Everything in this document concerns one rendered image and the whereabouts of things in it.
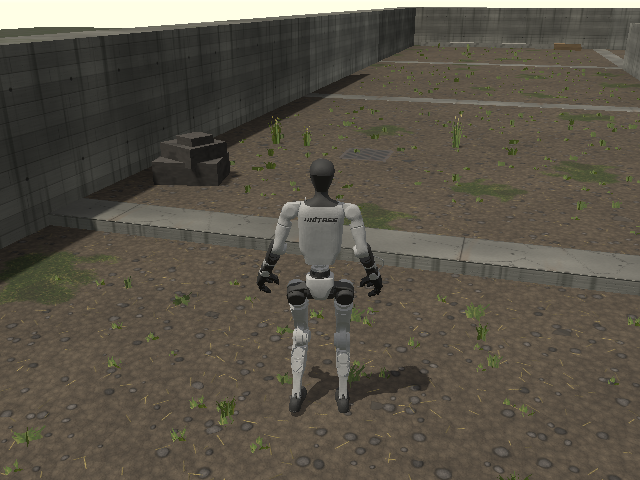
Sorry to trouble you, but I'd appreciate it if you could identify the robot foot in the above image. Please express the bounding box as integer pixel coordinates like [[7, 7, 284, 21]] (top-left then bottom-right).
[[289, 386, 307, 413], [335, 387, 350, 413]]

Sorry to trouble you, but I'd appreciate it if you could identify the right robot forearm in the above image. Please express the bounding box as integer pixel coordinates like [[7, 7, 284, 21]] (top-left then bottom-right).
[[359, 243, 380, 280]]

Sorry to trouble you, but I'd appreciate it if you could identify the robot left upper arm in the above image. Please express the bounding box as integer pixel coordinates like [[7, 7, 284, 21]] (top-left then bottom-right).
[[271, 201, 301, 255]]

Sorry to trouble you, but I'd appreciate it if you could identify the robot left hand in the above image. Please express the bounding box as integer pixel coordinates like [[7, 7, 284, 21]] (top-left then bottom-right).
[[256, 272, 279, 293]]

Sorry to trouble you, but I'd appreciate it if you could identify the robot right upper arm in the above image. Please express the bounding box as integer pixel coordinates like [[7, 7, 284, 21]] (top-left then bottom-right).
[[342, 202, 369, 258]]

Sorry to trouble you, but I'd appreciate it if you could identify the left robot forearm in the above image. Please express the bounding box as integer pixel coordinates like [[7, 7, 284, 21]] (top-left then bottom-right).
[[259, 239, 280, 277]]

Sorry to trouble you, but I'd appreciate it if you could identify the left robot foot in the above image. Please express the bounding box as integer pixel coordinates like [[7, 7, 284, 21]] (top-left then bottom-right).
[[289, 386, 307, 413]]

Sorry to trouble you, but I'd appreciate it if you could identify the robot right hand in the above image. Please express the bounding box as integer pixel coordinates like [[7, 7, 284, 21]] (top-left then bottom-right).
[[360, 275, 383, 297]]

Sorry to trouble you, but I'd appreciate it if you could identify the right robot foot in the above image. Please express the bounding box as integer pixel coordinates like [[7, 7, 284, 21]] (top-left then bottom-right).
[[335, 387, 350, 413]]

